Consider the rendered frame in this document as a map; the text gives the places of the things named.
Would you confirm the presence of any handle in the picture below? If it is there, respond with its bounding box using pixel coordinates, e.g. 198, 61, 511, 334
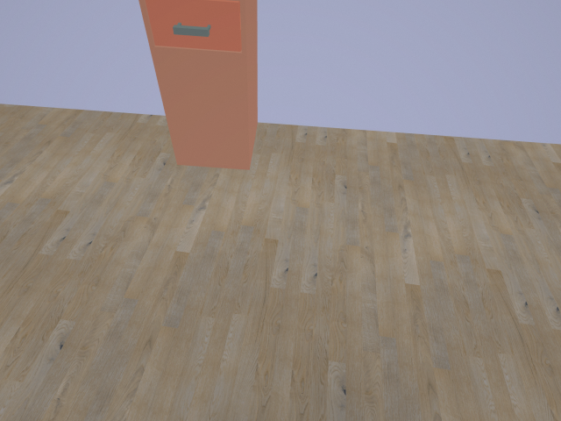
173, 23, 211, 37

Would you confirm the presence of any drawer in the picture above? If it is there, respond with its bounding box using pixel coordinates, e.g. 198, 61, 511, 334
146, 0, 242, 52

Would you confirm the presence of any cabinet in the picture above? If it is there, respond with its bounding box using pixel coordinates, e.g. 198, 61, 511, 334
138, 0, 258, 170

